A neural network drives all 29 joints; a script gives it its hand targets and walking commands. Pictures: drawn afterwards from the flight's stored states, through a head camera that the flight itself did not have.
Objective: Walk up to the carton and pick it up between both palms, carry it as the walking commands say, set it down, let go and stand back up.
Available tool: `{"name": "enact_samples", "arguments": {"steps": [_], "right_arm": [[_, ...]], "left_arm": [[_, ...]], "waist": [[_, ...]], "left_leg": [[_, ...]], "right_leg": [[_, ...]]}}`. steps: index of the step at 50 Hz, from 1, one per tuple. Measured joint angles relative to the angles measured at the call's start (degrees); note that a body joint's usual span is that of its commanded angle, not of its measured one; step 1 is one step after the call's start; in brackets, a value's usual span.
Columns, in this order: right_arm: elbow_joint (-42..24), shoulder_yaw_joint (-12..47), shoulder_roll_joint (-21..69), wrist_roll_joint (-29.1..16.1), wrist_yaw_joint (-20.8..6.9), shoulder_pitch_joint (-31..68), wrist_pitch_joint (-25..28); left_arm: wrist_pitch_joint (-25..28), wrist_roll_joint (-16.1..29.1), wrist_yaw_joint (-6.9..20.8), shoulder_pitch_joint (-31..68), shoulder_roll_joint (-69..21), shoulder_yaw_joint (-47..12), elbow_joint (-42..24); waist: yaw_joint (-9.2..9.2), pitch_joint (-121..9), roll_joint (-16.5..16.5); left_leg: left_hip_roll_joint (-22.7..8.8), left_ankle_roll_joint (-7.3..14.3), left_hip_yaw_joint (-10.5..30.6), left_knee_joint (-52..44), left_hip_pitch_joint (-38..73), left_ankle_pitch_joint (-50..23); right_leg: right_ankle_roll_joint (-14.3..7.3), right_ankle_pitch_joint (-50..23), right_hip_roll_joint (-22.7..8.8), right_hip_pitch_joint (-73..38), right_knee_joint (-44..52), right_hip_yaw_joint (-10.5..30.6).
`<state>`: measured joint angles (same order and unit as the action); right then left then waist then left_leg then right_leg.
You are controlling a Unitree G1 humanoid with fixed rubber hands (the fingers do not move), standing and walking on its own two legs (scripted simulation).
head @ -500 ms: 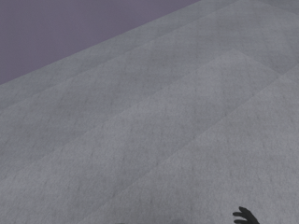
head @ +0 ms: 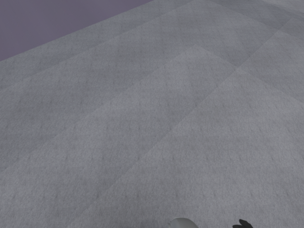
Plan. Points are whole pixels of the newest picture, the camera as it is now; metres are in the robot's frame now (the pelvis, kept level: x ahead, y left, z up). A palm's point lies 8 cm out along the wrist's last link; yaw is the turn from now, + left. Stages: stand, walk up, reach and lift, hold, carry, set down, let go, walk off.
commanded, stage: walk up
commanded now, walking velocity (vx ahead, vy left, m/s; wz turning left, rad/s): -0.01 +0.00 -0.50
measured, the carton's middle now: out of the picture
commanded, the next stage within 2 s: none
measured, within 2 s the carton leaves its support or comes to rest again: neither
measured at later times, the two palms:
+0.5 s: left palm out of the picture +0.13 +0.22 -0.10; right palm out of the picture +0.03 -0.30 -0.12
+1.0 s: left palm (77, 223) +0.15 +0.21 -0.14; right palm out of the picture -0.03 -0.27 -0.11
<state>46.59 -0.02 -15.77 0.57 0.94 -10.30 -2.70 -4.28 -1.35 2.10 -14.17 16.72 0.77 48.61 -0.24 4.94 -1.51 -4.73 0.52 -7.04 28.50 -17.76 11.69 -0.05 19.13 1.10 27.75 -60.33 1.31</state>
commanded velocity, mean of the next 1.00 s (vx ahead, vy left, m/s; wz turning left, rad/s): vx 0.00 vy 0.00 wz -0.50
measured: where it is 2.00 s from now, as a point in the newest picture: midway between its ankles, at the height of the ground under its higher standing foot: outside the picture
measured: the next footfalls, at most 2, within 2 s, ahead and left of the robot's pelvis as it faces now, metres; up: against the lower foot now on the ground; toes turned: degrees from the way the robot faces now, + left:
right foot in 0.18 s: +0.01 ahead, -0.13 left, +0.00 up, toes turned -8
left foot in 0.64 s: +0.08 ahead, +0.10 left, +0.00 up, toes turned -13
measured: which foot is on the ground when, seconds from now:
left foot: down 0.00-0.18, up 0.20-0.62, down 0.64-1.00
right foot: up 0.00-0.16, down 0.18-0.64, up 0.66-1.00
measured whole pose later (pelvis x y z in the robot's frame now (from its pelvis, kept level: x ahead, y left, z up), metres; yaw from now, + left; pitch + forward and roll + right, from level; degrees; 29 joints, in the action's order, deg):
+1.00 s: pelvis -0.02 +0.01 +0.00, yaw -27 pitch +3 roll +0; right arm 46.6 -0.2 -14.2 0.6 1.0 -7.1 -2.0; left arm -4.2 -1.2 1.5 -11.9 15.7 1.1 49.2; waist -0.4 6.0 -2.5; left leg -5.9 0.3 -12.2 29.5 -17.2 14.3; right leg 1.1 23.4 -2.6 25.2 -51.0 0.1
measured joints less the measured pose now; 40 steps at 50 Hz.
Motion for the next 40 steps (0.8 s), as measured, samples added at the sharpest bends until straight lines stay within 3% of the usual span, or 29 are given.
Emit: {"name": "enact_samples", "arguments": {"steps": [5, 9, 12, 17, 24, 29, 32, 34, 37, 40], "right_arm": [[0.0, 0.0, 0.1, 0.0, 0.0, 1.4, 0.2], [0.1, 0.0, 0.0, 0.0, 0.0, 1.0, -0.3], [0.1, 0.0, 0.0, 0.0, 0.0, 1.3, -2.0], [0.0, -0.2, 0.0, 0.0, 0.0, 1.9, -2.0], [0.0, -0.2, 0.0, 0.0, 0.0, 3.0, -2.0], [0.0, -0.2, 0.0, 0.0, 0.0, 5.6, -0.9], [0.0, -0.2, -0.1, 0.0, 0.0, 5.4, 0.7], [0.1, -0.2, 0.5, 0.0, 0.0, 4.4, 1.1], [0.1, -0.2, 1.2, 0.0, 0.0, 2.2, 0.6], [0.0, -0.2, 1.4, 0.0, 0.0, 1.5, 0.1]], "left_arm": [[-0.2, 0.0, 0.2, 1.5, 0.0, 0.0, 0.0], [1.0, 0.0, 0.1, 3.6, -0.2, 0.0, 0.0], [1.6, -0.1, -0.1, 3.0, -1.2, 0.0, 0.0], [1.5, -0.1, -1.0, 1.9, -1.4, 0.0, 0.0], [2.6, -0.1, -2.0, 2.1, -1.4, 0.0, 0.0], [2.6, -0.1, -2.4, 1.7, -1.5, 0.0, 0.0], [2.6, -0.1, -2.4, 2.2, -1.4, 0.0, 0.0], [2.3, -0.1, -2.5, 3.2, -1.4, 0.3, 0.1], [1.6, -0.1, -2.2, 3.7, -1.3, 0.3, 0.0], [0.9, -0.1, -1.5, 3.2, -1.2, 0.3, 0.0]], "waist": [[0.03, 0.0, 0.1], [0.03, 0.1, 0.6], [-0.08, 0.4, 1.3], [-0.03, 0.4, 1.3], [0.00, 0.4, 1.5], [0.04, 0.4, 1.1], [0.12, 0.3, 1.1], [-0.08, 1.2, 0.2], [-0.11, 1.2, -0.6], [-0.15, 1.2, -0.7]], "left_leg": [[-1.2, -0.1, -3.9, 0.4, 0.0, 0.1], [-2.7, -1.6, -6.1, 4.3, -0.4, 1.7], [-1.6, -1.7, -3.8, 15.1, -2.3, 12.8], [0.6, -2.1, -1.8, 26.7, -3.9, 11.5], [1.8, -2.4, 1.4, 24.9, -3.9, 12.0], [3.0, -2.5, 1.6, 14.2, -3.8, 13.4], [2.9, -2.5, 1.7, 1.4, -0.8, 6.8], [2.8, -0.7, 1.2, 0.8, -0.3, 0.0], [2.3, 0.6, 0.9, 1.8, 0.4, 2.2], [1.2, 0.7, 0.6, 1.1, 0.6, 2.4]], "right_leg": [[0.0, 3.1, -2.0, -6.3, 14.4, -1.7], [-0.6, 1.1, -1.9, -12.1, 25.5, -2.6], [-2.0, 0.6, -1.1, -12.4, 24.7, -0.4], [-2.1, -3.0, -1.1, -12.8, 29.0, 4.3], [-2.1, -6.0, -0.2, -12.5, 33.2, 6.5], [-1.1, -7.6, 0.9, -11.0, 34.6, 8.4], [0.2, -6.9, 2.1, -9.4, 32.4, 8.9], [0.3, 0.3, 2.6, -6.8, 23.5, 8.5], [0.3, 4.0, 2.0, -2.5, 7.3, 5.0], [0.5, 3.1, 0.7, -0.3, -1.9, 2.4]]}}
